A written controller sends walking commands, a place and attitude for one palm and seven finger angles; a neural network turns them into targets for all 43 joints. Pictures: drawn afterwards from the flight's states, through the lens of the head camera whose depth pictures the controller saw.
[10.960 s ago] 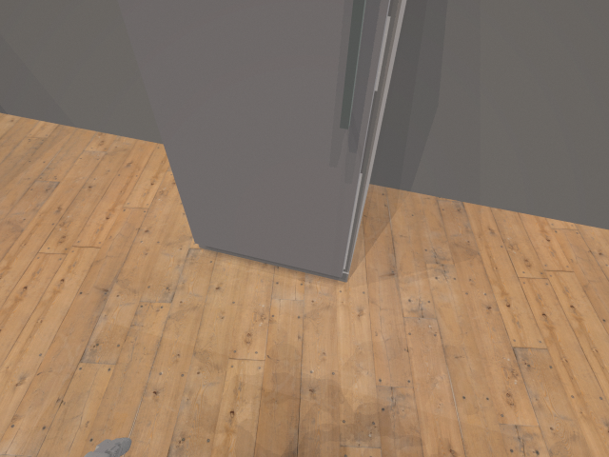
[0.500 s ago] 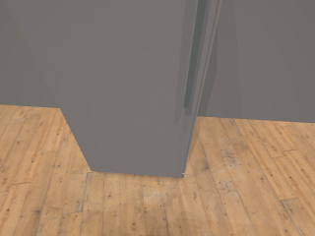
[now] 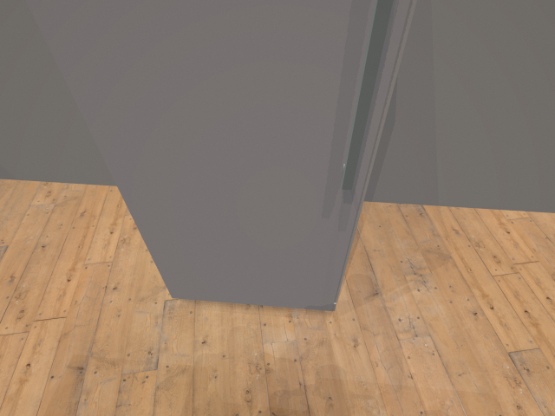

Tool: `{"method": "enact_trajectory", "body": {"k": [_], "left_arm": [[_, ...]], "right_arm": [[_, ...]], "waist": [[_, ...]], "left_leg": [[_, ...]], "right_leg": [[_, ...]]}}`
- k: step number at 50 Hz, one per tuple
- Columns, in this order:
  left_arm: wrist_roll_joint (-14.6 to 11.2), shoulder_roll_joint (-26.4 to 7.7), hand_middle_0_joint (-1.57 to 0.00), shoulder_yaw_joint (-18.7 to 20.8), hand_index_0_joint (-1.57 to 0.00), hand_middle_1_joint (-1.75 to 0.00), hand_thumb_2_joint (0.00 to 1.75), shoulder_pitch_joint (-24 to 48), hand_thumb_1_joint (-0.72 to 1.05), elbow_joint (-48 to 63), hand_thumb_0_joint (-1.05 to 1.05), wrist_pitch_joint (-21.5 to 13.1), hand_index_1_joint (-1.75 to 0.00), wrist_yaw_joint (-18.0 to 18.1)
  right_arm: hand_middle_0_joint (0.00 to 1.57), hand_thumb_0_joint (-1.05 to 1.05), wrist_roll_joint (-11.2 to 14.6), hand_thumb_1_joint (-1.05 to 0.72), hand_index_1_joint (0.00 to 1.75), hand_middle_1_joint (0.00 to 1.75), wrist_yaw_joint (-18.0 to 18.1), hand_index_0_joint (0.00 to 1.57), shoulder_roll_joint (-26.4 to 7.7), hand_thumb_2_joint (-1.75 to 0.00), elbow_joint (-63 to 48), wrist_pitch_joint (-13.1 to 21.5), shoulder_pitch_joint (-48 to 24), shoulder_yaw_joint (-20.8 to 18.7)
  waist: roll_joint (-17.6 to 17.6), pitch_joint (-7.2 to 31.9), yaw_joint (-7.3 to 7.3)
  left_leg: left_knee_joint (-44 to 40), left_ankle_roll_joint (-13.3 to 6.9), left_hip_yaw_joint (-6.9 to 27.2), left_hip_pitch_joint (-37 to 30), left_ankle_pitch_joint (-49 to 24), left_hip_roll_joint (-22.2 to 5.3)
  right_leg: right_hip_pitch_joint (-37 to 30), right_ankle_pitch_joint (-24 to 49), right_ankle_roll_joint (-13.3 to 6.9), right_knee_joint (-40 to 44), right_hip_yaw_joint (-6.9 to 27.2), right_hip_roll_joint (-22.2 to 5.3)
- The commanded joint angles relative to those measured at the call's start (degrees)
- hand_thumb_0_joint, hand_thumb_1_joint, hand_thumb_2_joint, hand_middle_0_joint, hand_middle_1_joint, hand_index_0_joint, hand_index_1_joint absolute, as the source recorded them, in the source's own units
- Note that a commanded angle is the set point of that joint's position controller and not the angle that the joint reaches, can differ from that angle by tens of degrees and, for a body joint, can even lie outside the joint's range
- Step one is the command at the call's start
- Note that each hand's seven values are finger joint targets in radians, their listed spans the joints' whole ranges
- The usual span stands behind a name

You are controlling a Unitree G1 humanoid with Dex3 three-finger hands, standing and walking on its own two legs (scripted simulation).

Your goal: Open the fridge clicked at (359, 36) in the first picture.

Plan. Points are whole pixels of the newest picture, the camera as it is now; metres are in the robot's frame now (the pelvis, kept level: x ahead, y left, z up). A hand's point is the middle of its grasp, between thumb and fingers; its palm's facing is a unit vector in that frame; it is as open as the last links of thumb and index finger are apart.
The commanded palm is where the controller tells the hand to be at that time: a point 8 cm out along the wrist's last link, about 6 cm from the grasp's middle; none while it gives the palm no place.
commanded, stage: look again from close up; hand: right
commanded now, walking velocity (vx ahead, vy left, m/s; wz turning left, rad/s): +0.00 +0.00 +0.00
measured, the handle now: (368, 64) +0.58 -0.11 +0.24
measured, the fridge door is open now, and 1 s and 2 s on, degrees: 0 0 0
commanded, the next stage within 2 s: shuffle to correct the standing spot in 0.50 s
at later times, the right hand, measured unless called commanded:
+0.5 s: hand out of the picture +0.03 -0.18 -0.17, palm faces +0.01 +0.98 -0.21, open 7.4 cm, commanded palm none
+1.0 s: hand out of the picture +0.02 -0.14 -0.18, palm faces +0.05 +0.99 -0.16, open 7.4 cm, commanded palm none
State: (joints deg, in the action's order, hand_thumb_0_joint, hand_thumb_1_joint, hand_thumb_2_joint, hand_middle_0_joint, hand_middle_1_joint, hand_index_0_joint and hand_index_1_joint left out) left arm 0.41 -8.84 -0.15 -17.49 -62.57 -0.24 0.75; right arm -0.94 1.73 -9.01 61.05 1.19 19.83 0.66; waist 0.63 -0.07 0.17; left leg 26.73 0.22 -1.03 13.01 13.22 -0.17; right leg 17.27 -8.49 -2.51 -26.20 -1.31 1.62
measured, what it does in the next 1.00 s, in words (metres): shifts its weight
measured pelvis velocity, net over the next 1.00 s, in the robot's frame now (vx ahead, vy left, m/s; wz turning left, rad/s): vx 0.08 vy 0.02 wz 0.00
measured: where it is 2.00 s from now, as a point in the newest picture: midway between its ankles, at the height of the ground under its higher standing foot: outside the picture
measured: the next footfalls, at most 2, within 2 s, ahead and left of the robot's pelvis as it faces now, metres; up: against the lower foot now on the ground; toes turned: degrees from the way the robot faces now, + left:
right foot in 1.16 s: +0.17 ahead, -0.06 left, +0.00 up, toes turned -8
left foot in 1.62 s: +0.17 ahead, +0.18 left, +0.00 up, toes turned +3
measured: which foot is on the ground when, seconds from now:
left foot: down 0.00-1.00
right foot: down 0.00-1.00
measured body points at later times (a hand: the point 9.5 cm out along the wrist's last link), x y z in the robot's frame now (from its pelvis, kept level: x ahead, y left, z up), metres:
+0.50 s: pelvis +0.02 +0.00 +0.00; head +0.03 +0.00 +0.45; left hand +0.05 +0.24 -0.15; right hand +0.03 -0.23 -0.15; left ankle +0.01 +0.12 -0.74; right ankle +0.06 -0.09 -0.74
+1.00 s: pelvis +0.08 +0.02 -0.01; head +0.09 +0.02 +0.44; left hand +0.06 +0.24 -0.16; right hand +0.02 -0.19 -0.16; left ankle +0.01 +0.12 -0.74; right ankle +0.06 -0.09 -0.74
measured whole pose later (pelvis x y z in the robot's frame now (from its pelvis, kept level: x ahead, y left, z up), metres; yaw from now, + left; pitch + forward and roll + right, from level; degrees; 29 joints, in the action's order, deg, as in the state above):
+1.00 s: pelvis +0.08 +0.02 -0.01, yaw +0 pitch +1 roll +0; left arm 0.6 -7.9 -0.1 -18.5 -64.1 -0.5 1.0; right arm -1.2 0.6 -8.0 63.2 1.7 24.0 -0.3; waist 0.3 0.7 -0.7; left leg 28.6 -1.8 -1.4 8.6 21.2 1.6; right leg 14.9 -18.2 -0.9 -32.6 -1.4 -0.2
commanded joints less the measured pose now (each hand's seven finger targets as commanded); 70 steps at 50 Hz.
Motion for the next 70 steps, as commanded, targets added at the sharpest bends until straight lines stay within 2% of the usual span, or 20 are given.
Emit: {"method": "enact_trajectory", "body": {"k": [1,29,32,35,38,42,45,47,49,51,53,55,57,58,59,60,62,63,67,70], "left_arm": [[0.3,-6.9,-0.20,1.3,-0.20,-0.30,0.90,-2.0,0.90,2.2,0.00,-1.4,-0.30,0.4],[0.1,-11.0,-0.20,1.2,-0.20,-0.30,0.90,3.5,0.90,2.0,0.00,-1.7,-0.30,0.3],[0.4,-7.1,-0.20,0.3,-0.20,-0.30,0.90,1.9,0.90,0.8,0.00,-1.1,-0.30,0.3],[0.7,-8.1,-0.20,0.7,-0.20,-0.30,0.90,1.3,0.90,0.7,0.00,-0.6,-0.30,0.2],[0.8,-8.8,-0.20,1.2,-0.20,-0.30,0.90,0.9,0.90,0.9,0.00,-0.5,-0.30,0.2],[0.6,-8.7,-0.20,1.8,-0.20,-0.30,0.90,-0.1,0.90,1.3,0.00,-0.9,-0.30,0.4],[0.5,-7.2,-0.20,1.8,-0.20,-0.30,0.90,-0.7,0.90,1.5,0.00,-1.5,-0.30,0.6],[0.3,-5.1,-0.20,1.5,-0.20,-0.30,0.90,-0.6,0.90,1.8,0.00,-1.9,-0.30,0.7],[0.6,-3.1,-0.20,1.1,-0.20,-0.30,0.90,0.7,0.90,2.6,0.00,-2.3,-0.30,0.7],[0.7,-2.5,-0.20,1.3,-0.20,-0.30,0.90,3.7,0.90,3.8,0.00,-2.3,-0.30,0.6],[0.5,-1.4,-0.20,1.4,-0.20,-0.30,0.90,5.8,0.90,4.3,0.00,-2.3,-0.30,0.5],[0.3,-0.3,-0.20,1.2,-0.20,-0.30,0.90,5.0,0.90,4.1,0.00,-2.2,-0.30,0.6],[0.2,0.3,-0.20,1.0,-0.20,-0.30,0.90,-3.8,0.90,0.3,0.00,-2.4,-0.30,1.3],[0.4,-3.2,-0.20,1.4,-0.20,-0.30,0.90,-9.6,0.90,-1.5,0.00,-2.7,-0.30,2.1],[0.4,-6.7,-0.20,1.7,-0.20,-0.30,0.90,-12.7,0.90,-2.2,0.00,-2.8,-0.30,2.7],[-0.2,-6.5,-0.20,1.3,-0.20,-0.30,0.90,-10.2,0.90,-2.2,0.00,-2.0,-0.30,2.8],[-0.3,-5.5,-0.20,0.8,-0.20,-0.30,0.90,-2.8,0.90,-0.5,0.00,-1.9,-0.30,3.0],[-0.1,-5.5,-0.20,0.9,-0.20,-0.30,0.90,-1.2,0.90,0.1,0.00,-1.7,-0.30,2.9],[0.1,-7.7,-0.20,2.8,-0.20,-0.30,0.90,-0.6,0.90,1.9,0.00,-1.2,-0.30,3.1],[0.5,-9.1,-0.20,4.1,-0.20,-0.30,0.90,0.4,0.90,3.5,0.00,-0.6,-0.30,2.9]], "right_arm": [[0.20,0.00,0.0,-0.90,0.30,0.30,0.5,0.20,-6.1,-0.90,-1.9,0.7,3.4,-1.2],[0.20,0.00,0.0,-0.90,0.30,0.30,0.1,0.20,-10.0,-0.90,-1.8,0.9,-1.1,-1.4],[0.20,0.00,0.1,-0.90,0.30,0.30,0.2,0.20,-6.1,-0.90,-0.2,0.4,1.0,-0.5],[0.20,0.00,-0.2,-0.90,0.30,0.30,-0.2,0.20,-6.2,-0.90,0.1,-0.2,1.9,-0.8],[0.20,0.00,-0.6,-0.90,0.30,0.30,-0.7,0.20,-5.8,-0.90,0.1,-0.4,3.2,-1.1],[0.20,0.00,-0.7,-0.90,0.30,0.30,-1.0,0.20,-5.0,-0.90,0.3,0.1,5.7,-1.3],[0.20,0.00,-0.5,-0.90,0.30,0.30,-1.0,0.20,-4.6,-0.90,0.8,0.6,7.8,-1.7],[0.20,0.00,-0.4,-0.90,0.30,0.30,-0.7,0.20,-5.5,-0.90,1.5,0.9,9.7,-2.0],[0.20,0.00,-0.3,-0.90,0.30,0.30,-0.2,0.20,-6.7,-0.90,2.6,1.0,12.9,-2.8],[0.20,0.00,-0.6,-0.90,0.30,0.30,0.2,0.20,-6.0,-0.90,3.2,1.3,15.2,-3.0],[0.20,0.00,-1.0,-0.90,0.30,0.30,0.5,0.20,-5.4,-0.90,3.8,1.3,16.5,-3.0],[0.20,0.00,-1.0,-0.90,0.30,0.30,0.6,0.20,-5.0,-0.90,3.6,1.2,14.6,-2.9],[0.20,0.00,-0.3,-0.90,0.30,0.30,0.8,0.20,-3.7,-0.90,2.4,0.8,10.1,-2.4],[0.20,0.00,0.5,-0.90,0.30,0.30,0.9,0.20,-2.7,-0.90,1.8,0.7,9.9,-2.2],[0.20,0.00,1.4,-0.90,0.30,0.30,1.1,0.20,-0.8,-0.90,1.6,0.8,10.3,-1.5],[0.20,0.00,1.2,-0.90,0.30,0.30,1.5,0.20,-0.4,-0.90,1.8,0.6,11.0,-1.3],[0.20,0.00,0.0,-0.90,0.30,0.30,1.5,0.20,-0.5,-0.90,1.9,-0.9,7.5,-1.5],[0.20,0.00,-0.4,-0.90,0.30,0.30,1.3,0.20,0.1,-0.90,1.8,-1.4,6.9,-1.5],[0.20,0.00,-0.7,-0.90,0.30,0.30,0.7,0.20,0.0,-0.90,0.3,-2.6,6.2,-2.3],[0.20,0.00,-0.9,-0.90,0.30,0.30,0.4,0.20,-0.7,-0.90,-2.1,-3.6,3.0,-3.5]], "waist": [[-0.2,-2.9,0.07],[-0.6,-1.5,-0.22],[0.2,-0.8,-0.14],[-0.6,-3.1,-0.09],[-2.9,-6.1,-0.29],[-3.1,-7.3,-0.89],[-0.3,-5.9,-1.16],[5.4,-4.6,-1.55],[11.8,-4.1,-2.32],[10.7,-5.6,-3.32],[6.5,-6.5,-3.64],[5.0,-6.3,-2.15],[2.0,-2.9,2.72],[-3.1,1.8,4.18],[-12.4,5.4,4.00],[-12.2,5.5,1.83],[-8.8,-6.1,0.09],[-7.2,-8.7,-0.43],[-4.6,-2.6,-0.36],[-6.7,0.3,-0.03]], "left_leg": [[-6.9,-3.0,7.0,2.7,4.3,-5.5],[-7.6,-2.4,5.9,-1.6,-2.3,-5.8],[-7.9,-1.8,5.3,-1.8,1.7,-5.5],[-6.2,-2.1,4.5,0.9,9.8,-4.4],[-3.3,-2.2,2.7,2.3,11.1,-3.1],[-1.4,-2.4,1.8,2.2,8.1,-2.7],[-3.6,-3.2,4.6,0.5,6.8,-4.2],[-6.0,-4.5,8.4,-4.3,1.5,-6.5],[-7.8,-7.3,13.7,-11.0,-11.0,-11.6],[-7.4,-11.0,15.8,-13.9,-24.1,-14.6],[-6.2,-12.6,14.6,-15.3,-32.6,-15.4],[-4.3,-11.7,11.7,-12.6,-35.5,-13.4],[5.6,-6.9,5.5,-5.3,-42.3,-8.2],[13.2,-3.2,2.8,2.3,-33.4,-4.7],[21.4,0.0,-0.7,7.6,-4.2,-1.5],[24.5,0.7,1.5,6.6,20.2,-1.9],[22.2,0.9,2.0,5.8,20.1,-4.4],[19.8,1.2,1.0,5.6,18.2,-5.1],[17.5,1.5,-2.3,6.5,10.4,-3.8],[25.5,1.5,-1.6,8.8,10.0,-2.8]], "right_leg": [[-0.7,-7.2,0.6,6.6,7.7,-6.6],[-5.1,0.4,0.6,7.5,7.6,-7.5],[-5.4,-4.6,1.0,7.8,7.4,-7.6],[-3.4,-16.9,0.6,9.7,8.8,-8.3],[-0.4,-23.5,-0.8,12.1,11.2,-10.1],[0.5,-22.2,-2.2,11.4,12.1,-11.3],[0.3,-15.3,-1.7,5.7,8.5,-9.5],[2.6,-6.5,-0.5,-2.5,2.6,-6.4],[9.7,-9.8,1.2,-12.3,-3.6,-2.9],[15.6,-19.3,1.4,-20.3,-3.7,-3.8],[17.6,-21.7,1.3,-22.1,-4.7,-4.7],[12.2,-18.1,1.5,-15.7,-5.9,-4.4],[-6.0,-0.4,1.5,-0.5,-6.5,-2.9],[-18.6,20.8,-1.2,-0.2,0.4,-10.0],[-23.5,47.4,-8.1,-1.0,11.3,-21.9],[-20.1,57.4,-12.4,1.7,12.3,-26.5],[-7.5,46.6,-10.8,5.6,8.1,-23.9],[-4.8,43.1,-9.8,6.3,6.5,-22.4],[-10.9,45.6,-8.4,4.1,3.4,-20.5],[-10.7,41.5,-8.8,4.2,2.3,-20.9]]}}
